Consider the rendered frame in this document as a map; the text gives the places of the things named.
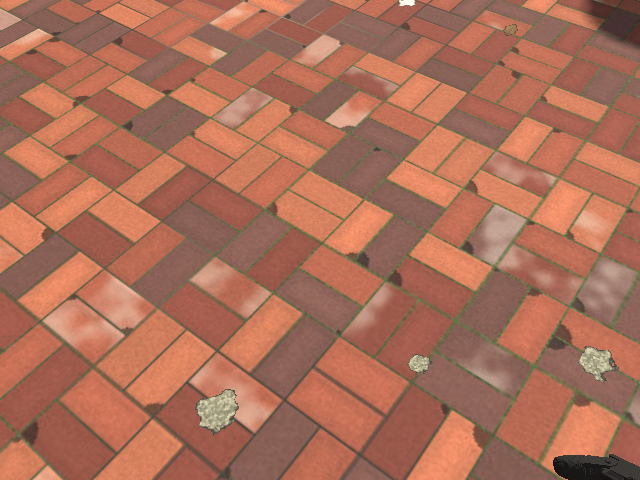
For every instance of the robot right hand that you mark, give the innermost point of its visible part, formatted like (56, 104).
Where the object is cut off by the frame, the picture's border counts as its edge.
(581, 467)

